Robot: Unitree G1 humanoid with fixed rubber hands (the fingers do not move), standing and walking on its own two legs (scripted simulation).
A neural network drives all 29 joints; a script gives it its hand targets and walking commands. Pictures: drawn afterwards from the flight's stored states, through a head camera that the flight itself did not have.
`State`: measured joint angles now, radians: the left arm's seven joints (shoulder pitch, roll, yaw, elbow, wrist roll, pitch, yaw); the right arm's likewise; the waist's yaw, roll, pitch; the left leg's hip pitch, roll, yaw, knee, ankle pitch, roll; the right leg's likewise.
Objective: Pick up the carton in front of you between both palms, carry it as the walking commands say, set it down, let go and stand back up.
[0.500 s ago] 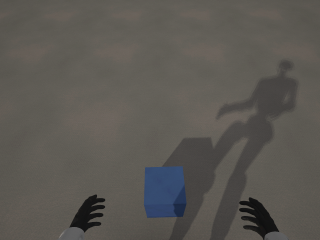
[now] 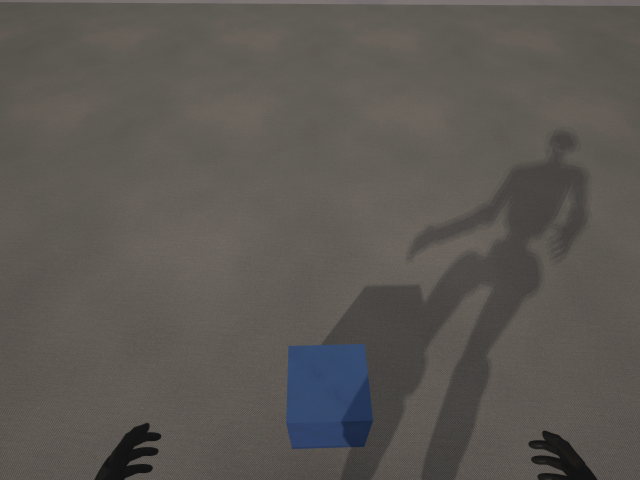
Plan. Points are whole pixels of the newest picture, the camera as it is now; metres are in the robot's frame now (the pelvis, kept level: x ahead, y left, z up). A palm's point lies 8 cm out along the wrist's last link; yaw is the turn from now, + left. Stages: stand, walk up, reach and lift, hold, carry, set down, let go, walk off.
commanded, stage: stand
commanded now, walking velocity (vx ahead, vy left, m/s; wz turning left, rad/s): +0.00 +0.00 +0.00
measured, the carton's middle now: (327, 397) +0.44 +0.02 -0.65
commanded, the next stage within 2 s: none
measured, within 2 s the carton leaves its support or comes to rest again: neither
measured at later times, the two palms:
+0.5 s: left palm out of the picture +0.11 +0.30 -0.09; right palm out of the picture +0.11 -0.29 -0.09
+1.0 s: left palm out of the picture +0.07 +0.31 -0.10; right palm out of the picture +0.08 -0.30 -0.09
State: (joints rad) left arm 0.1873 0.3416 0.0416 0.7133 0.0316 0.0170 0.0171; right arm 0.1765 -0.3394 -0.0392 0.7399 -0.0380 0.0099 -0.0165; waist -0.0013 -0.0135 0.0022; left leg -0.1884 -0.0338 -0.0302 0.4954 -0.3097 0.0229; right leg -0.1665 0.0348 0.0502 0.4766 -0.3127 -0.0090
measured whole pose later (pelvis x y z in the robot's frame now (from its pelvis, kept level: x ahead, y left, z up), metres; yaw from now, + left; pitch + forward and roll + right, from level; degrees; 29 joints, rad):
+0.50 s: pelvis -0.01 +0.00 +0.01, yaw +0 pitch -2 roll +0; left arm 0.16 0.35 0.03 0.86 0.03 0.00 0.02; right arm 0.15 -0.36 -0.02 0.89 -0.03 -0.01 -0.02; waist 0.00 -0.01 0.02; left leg -0.12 -0.04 -0.03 0.42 -0.26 0.03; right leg -0.11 0.02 0.05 0.40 -0.27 0.00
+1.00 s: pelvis -0.02 +0.00 +0.01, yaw +0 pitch -2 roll +0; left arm 0.15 0.38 0.00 0.97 0.02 -0.01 0.02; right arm 0.13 -0.38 -0.01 0.99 -0.02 -0.01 -0.01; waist 0.00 -0.01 0.02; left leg -0.11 -0.04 -0.03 0.36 -0.21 0.03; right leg -0.09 0.02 0.05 0.35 -0.22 0.00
